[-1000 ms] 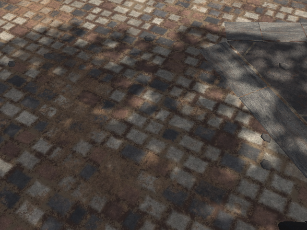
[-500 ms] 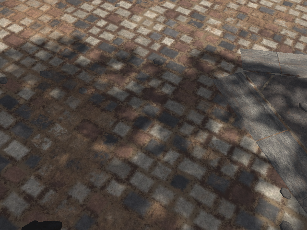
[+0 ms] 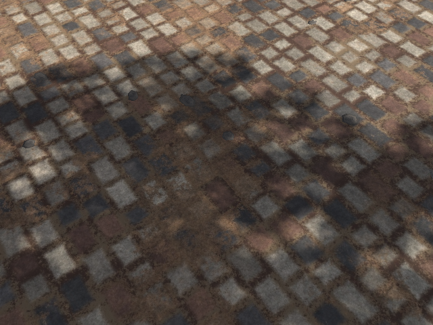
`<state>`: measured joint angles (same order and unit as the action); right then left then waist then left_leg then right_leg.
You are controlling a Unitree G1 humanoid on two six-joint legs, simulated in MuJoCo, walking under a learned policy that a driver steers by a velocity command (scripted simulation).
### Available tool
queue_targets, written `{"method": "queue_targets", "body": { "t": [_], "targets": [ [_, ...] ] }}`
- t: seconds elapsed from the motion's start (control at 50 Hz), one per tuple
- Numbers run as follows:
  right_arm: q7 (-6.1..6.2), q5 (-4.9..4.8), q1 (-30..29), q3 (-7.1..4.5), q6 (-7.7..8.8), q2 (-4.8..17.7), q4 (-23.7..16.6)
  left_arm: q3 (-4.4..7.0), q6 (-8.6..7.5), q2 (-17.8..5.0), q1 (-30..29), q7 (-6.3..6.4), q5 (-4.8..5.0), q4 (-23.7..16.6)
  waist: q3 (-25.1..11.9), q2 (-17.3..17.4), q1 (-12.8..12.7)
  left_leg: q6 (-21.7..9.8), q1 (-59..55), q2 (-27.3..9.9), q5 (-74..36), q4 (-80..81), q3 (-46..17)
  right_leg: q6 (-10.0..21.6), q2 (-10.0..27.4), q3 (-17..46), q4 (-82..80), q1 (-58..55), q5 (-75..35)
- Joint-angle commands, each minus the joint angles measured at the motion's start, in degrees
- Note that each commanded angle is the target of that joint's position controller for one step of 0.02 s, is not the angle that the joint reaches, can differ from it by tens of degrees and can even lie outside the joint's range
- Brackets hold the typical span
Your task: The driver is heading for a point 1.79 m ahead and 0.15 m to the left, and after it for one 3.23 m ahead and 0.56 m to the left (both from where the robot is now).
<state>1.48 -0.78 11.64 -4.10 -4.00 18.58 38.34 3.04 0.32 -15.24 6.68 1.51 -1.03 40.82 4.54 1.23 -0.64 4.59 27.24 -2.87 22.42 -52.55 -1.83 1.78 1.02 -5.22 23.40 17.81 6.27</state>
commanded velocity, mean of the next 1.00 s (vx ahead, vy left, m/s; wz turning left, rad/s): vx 0.01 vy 0.00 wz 0.13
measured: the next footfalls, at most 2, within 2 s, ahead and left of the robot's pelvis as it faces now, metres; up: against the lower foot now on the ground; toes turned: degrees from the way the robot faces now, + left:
left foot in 0.12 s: +0.04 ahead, +0.14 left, +0.00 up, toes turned +6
right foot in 0.58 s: +0.09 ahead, -0.09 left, +0.00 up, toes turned +17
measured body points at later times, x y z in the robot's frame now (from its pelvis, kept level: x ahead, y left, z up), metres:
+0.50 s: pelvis +0.01 +0.04 +0.00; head +0.03 +0.07 +0.45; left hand +0.09 +0.35 -0.11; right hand +0.24 -0.19 -0.07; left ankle +0.00 +0.13 -0.74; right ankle +0.06 -0.11 -0.70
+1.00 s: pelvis +0.02 +0.02 +0.00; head +0.05 +0.03 +0.44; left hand +0.16 +0.32 -0.10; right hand +0.16 -0.26 -0.10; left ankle +0.00 +0.14 -0.74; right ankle +0.01 -0.10 -0.68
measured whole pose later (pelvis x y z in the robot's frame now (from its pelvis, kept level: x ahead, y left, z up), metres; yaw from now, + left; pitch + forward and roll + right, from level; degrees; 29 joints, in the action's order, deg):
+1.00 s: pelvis +0.02 +0.02 +0.00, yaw +3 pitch +1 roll +1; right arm 2.2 1.0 12.6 -4.7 -0.1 16.5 38.9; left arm 4.8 2.7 -19.4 7.7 0.3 1.5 40.2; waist 3.0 -1.6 0.8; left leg -0.8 14.0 0.0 16.3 -29.5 3.2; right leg -2.4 -1.7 3.7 58.3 26.7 29.0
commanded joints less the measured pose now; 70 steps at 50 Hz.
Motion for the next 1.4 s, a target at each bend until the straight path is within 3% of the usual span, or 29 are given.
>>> {"method": "queue_targets", "body": {
  "t": [0.02, 0.1, 0.12, 0.14, 0.16, 0.18, 0.24, 0.46, 0.54, 0.58, 0.6, 0.62, 0.66, 0.76, 0.84, 0.88, 0.92, 0.94, 0.98, 1.06, 1.14, 1.16, 1.18, 1.2, 1.22, 1.24, 1.28, 1.34, 1.4],
  "targets": [
    [-0.82, 0.05, 2.1, -1.07, 0.50, 4.6, -4.0, 2.99, -0.36, -10.7, -2.8, -0.03, 0.53, -3.5, -10.4, -9.8, 0.3, -1.5, -6.2, -0.4, -1.8, 5.4, 2.2, 12.2, 15.7, 9.6, -8.0, -6.4, -5.3],
    [-1.69, 0.30, 6.6, -2.02, 0.53, 5.6, -2.5, 3.10, 0.22, -10.4, -2.0, -0.13, 2.28, -1.6, -10.2, -8.1, 3.1, -6.4, -16.7, 2.4, -9.7, 22.3, 4.7, 6.3, 14.3, 5.3, -0.4, -3.6, -0.5],
    [-1.33, 0.48, 8.2, -2.87, 0.55, 8.0, -2.4, 2.70, 0.42, -8.2, 0.8, -0.38, 2.10, -0.3, -8.3, -1.1, 3.0, -9.4, -21.1, -0.9, -15.9, 29.6, -2.5, 1.2, 10.8, 0.8, 8.4, 2.6, 7.1],
    [-0.15, 0.31, 7.4, -4.12, 0.50, 14.7, -4.2, 1.64, 0.43, -4.8, 2.1, -0.86, -0.84, -2.3, -6.9, 17.8, 0.0, -17.5, -26.5, -16.0, -32.0, 32.1, -24.0, -5.7, 1.4, -4.7, 26.2, 18.3, 28.8],
    [-0.70, 2.78, 6.9, -3.94, 1.73, 15.0, -5.6, 2.58, 0.02, -7.5, -5.6, -0.16, -0.40, -4.5, -7.4, 14.1, 4.9, -24.4, -18.9, -19.0, -28.4, 35.5, -29.4, -5.5, -1.8, 5.4, 36.2, 21.4, 32.0],
    [-0.94, 3.27, 4.2, -3.44, 2.93, 13.2, -5.5, 3.16, 0.12, -8.9, -6.2, 0.23, 0.80, -4.4, -6.2, 9.3, 3.3, -22.0, -17.3, -15.6, -23.6, 36.1, -24.4, -4.4, -0.4, 8.0, 40.0, 21.1, 26.7],
    [-0.25, 0.60, -2.1, -1.97, 3.62, 8.5, -6.3, 3.87, 0.70, -9.0, -1.6, 1.17, 0.20, -1.4, -6.9, 6.6, 0.1, -16.2, -17.1, -9.6, -23.4, 34.3, -17.5, -5.0, 0.1, 8.8, 41.7, 19.3, 16.0],
    [0.31, 1.20, 0.2, -1.65, 2.38, 8.2, -6.1, 2.43, -0.38, -6.9, -3.2, -0.66, 1.64, -1.9, -8.9, 8.1, 2.8, -17.8, -18.9, -8.0, -26.8, 30.8, -20.4, -6.5, -1.1, 8.5, 21.0, 7.9, 14.8],
    [-0.44, 1.26, -2.7, 0.61, 2.52, 3.1, -4.6, 1.32, -0.86, -4.6, 0.4, -1.84, 1.45, -0.2, -9.6, 6.3, 0.7, -15.9, -16.1, -6.7, -27.3, 28.7, -18.2, -5.0, 0.5, 7.1, 5.8, -3.7, 7.9],
    [-0.78, 2.26, 0.9, 1.16, 3.61, 1.9, -2.4, 1.02, -1.22, -6.1, 1.0, -2.02, 0.15, 0.0, -9.2, 2.4, 1.3, -10.7, -12.6, -2.6, -17.7, 27.8, -14.6, -2.8, 3.4, 11.0, -2.6, -12.5, -8.5],
    [-0.93, 3.54, 4.6, 0.75, 4.25, 3.0, -1.7, 1.73, -1.14, -10.9, -0.2, -1.78, 0.02, -1.1, -8.9, -5.0, 4.9, -7.8, -11.3, 2.4, -9.2, 24.4, -9.8, 0.4, 8.4, 16.5, 0.1, -12.5, -18.6],
    [-0.60, 3.60, 3.6, 0.62, 4.49, 2.9, -1.8, 1.62, -1.16, -10.3, -2.6, -1.95, 0.32, -0.7, -7.9, -10.0, 5.5, -5.1, -15.3, 4.0, -7.2, 26.2, -6.3, 4.4, 9.1, 18.6, -1.1, -5.1, -9.7],
    [0.31, 2.70, -2.0, -0.43, 4.33, 5.7, -2.2, 1.62, -1.39, -9.7, -2.8, -2.03, 1.06, -1.2, -5.8, -9.2, 2.3, -4.2, -16.0, 4.4, -9.8, 23.4, -4.3, 4.2, 7.3, 19.7, -2.4, -2.6, -3.0],
    [0.98, 1.78, -1.9, -0.96, 3.79, 3.0, -2.9, 2.19, -0.92, -11.1, -0.5, -0.82, 2.01, -1.7, -6.6, -10.3, 1.3, -4.3, -13.6, 5.2, -9.1, 20.6, -1.6, 6.2, 7.7, 25.6, -0.5, -3.8, -5.8],
    [0.32, 1.48, 0.1, -2.01, 4.31, 3.2, -2.5, 2.50, 0.54, -10.9, -1.4, -0.21, 2.33, -3.8, -7.4, -5.8, 1.4, -5.9, -16.9, 3.4, -11.2, 23.1, -2.1, 4.8, 4.5, 25.3, 3.4, 0.5, -3.4],
    [0.25, 1.68, 1.6, -2.92, 4.19, 5.5, -2.4, 2.31, 0.82, -9.7, -1.4, -0.33, 2.59, -4.9, -7.1, 2.6, 1.2, -9.9, -20.7, -2.9, -15.2, 28.5, -8.2, 0.9, -0.8, 18.6, 11.6, 6.8, 3.2],
    [0.57, 2.40, 1.4, -3.06, 4.43, 6.8, -3.3, 2.43, 1.04, -9.1, 0.1, -0.77, 2.24, -5.1, -7.7, 12.0, 1.5, -19.9, -23.0, -18.5, -29.1, 33.5, -21.1, -2.9, -3.5, 10.1, 30.4, 14.2, 26.2],
    [0.84, 2.50, 1.2, -2.47, 4.78, 5.9, -4.1, 3.39, 1.19, -11.0, 0.1, -1.00, 2.18, -5.1, -7.4, 8.2, 1.7, -22.7, -21.8, -21.4, -34.8, 33.7, -22.0, -4.0, -1.7, 10.7, 41.5, 16.1, 30.6],
    [1.14, 1.46, -3.1, -2.36, 5.03, 6.0, -4.5, 3.25, 2.14, -9.1, 1.4, -1.31, 2.71, -4.4, -5.5, 2.8, -0.4, -18.9, -20.2, -16.8, -32.5, 33.0, -12.8, -4.9, 1.2, 10.7, 41.8, 16.5, 25.2],
    [1.26, 1.33, -2.8, -3.09, 3.80, 7.9, -3.8, 1.79, 2.50, -6.0, -1.3, -2.60, 2.66, -6.6, -6.8, 6.8, 1.9, -16.5, -19.8, -11.9, -33.6, 31.9, -1.7, -5.9, 1.6, 4.8, 28.5, 9.3, 19.0],
    [0.57, -0.46, -2.4, -3.55, 3.44, 9.0, -3.0, 2.76, 2.91, -7.8, 2.2, -3.45, 2.61, -7.1, -9.4, 7.6, 0.6, -14.3, -20.2, -13.6, -31.2, 26.8, 1.1, -3.4, -0.9, 0.2, 12.0, 0.2, 10.6],
    [0.39, -0.93, -1.8, -3.31, 3.65, 8.0, -2.5, 3.26, 3.06, -8.3, 4.7, -3.16, 2.33, -6.3, -9.7, 6.5, -0.3, -11.9, -17.6, -12.3, -26.7, 23.2, 3.1, -1.8, -2.5, -0.3, 6.0, -4.8, 6.0],
    [0.00, -0.24, 1.7, -2.75, 3.96, 5.7, -1.2, 4.32, 3.02, -11.1, 7.0, -2.42, 2.12, -6.1, -9.7, -0.3, -0.4, -7.4, -11.0, -9.1, -17.7, 14.7, 7.6, 0.7, -0.5, 5.6, 0.8, -12.4, -4.1],
    [-0.35, 3.30, 1.7, -1.11, 4.02, 1.5, -3.6, 5.74, 2.61, -18.9, 8.1, -1.28, 1.55, -7.9, -9.7, -19.5, 1.3, -0.7, 7.7, -1.0, 14.6, -4.6, 11.1, 9.1, 16.9, 30.5, -0.5, -21.8, -28.5],
    [0.22, 2.25, -4.4, -1.58, 4.23, 4.0, -5.2, 4.82, 1.09, -17.4, 8.8, -1.99, -0.75, -8.8, -13.9, -14.4, -3.7, 0.1, 10.5, 2.4, 19.6, -14.7, 0.5, 19.3, 23.0, 36.8, -2.2, -16.7, -29.9],
    [0.60, 0.64, -6.0, -2.07, 3.85, 5.7, -5.0, 4.10, -0.13, -15.2, 7.3, -2.29, -1.04, -8.4, -11.6, -9.6, -3.1, -0.4, 10.9, 1.0, 15.6, -17.8, -1.5, 18.2, 20.1, 31.7, -3.2, -14.5, -24.0],
    [1.46, 0.90, -4.0, -2.36, 3.13, 5.8, -2.5, 2.58, -0.81, -10.4, 2.1, -1.65, 0.71, -7.7, -9.1, -6.0, -0.2, -0.9, 10.0, -1.0, 6.6, -14.5, -2.3, 12.1, 14.5, 24.0, -2.9, -12.5, -15.4],
    [0.87, 0.63, 0.7, -1.68, 2.54, 3.3, 0.6, 0.01, -1.17, -4.6, -0.7, -0.88, 0.10, -6.4, -10.8, -7.7, 2.4, 0.3, -0.5, -1.0, -2.2, -9.5, -1.6, 10.3, 10.5, 15.3, -3.8, -8.4, -18.8],
    [0.11, 0.27, -1.4, -0.30, 2.47, 1.0, 0.9, -0.13, -1.36, -4.5, -0.3, -0.63, -0.57, -4.5, -8.8, -8.2, 0.6, 0.6, -6.0, -1.7, -3.7, 4.8, -1.1, 9.4, 9.3, 12.0, -5.1, -8.2, -11.7]
  ]
}}
Velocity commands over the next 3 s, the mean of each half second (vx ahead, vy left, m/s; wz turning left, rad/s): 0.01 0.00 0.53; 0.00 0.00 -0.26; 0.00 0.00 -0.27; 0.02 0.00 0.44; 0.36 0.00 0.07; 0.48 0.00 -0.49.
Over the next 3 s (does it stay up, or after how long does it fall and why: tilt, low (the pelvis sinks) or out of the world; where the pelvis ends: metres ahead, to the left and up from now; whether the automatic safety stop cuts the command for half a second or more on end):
stays up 0.41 0.07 0.00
